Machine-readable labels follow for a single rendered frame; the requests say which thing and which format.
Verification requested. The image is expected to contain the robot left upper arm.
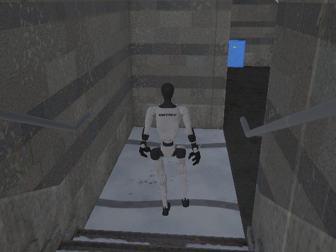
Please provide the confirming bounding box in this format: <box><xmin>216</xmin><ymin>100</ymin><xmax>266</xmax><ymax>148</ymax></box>
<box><xmin>144</xmin><ymin>106</ymin><xmax>157</xmax><ymax>135</ymax></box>

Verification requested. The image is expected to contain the robot right forearm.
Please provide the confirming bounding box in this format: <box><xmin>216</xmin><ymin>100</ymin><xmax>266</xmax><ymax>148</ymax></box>
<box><xmin>188</xmin><ymin>128</ymin><xmax>199</xmax><ymax>153</ymax></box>

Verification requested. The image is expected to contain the robot right upper arm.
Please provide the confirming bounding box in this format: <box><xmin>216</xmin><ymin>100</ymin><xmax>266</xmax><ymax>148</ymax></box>
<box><xmin>178</xmin><ymin>106</ymin><xmax>193</xmax><ymax>135</ymax></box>

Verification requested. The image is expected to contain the robot left forearm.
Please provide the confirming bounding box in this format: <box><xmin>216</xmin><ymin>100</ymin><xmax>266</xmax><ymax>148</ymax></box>
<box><xmin>140</xmin><ymin>127</ymin><xmax>149</xmax><ymax>148</ymax></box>

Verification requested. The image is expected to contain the robot left foot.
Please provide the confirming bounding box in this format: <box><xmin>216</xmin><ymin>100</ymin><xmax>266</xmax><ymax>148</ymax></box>
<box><xmin>162</xmin><ymin>202</ymin><xmax>171</xmax><ymax>216</ymax></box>

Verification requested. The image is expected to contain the robot right shin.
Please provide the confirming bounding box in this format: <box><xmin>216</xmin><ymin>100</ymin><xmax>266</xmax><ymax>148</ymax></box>
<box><xmin>180</xmin><ymin>164</ymin><xmax>187</xmax><ymax>200</ymax></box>

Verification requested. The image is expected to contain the left robot hand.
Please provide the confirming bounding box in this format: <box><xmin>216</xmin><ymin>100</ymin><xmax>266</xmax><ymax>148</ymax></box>
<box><xmin>139</xmin><ymin>146</ymin><xmax>151</xmax><ymax>158</ymax></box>

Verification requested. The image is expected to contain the right robot hand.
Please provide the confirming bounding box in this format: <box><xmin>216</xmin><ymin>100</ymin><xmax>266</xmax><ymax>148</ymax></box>
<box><xmin>188</xmin><ymin>151</ymin><xmax>201</xmax><ymax>165</ymax></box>

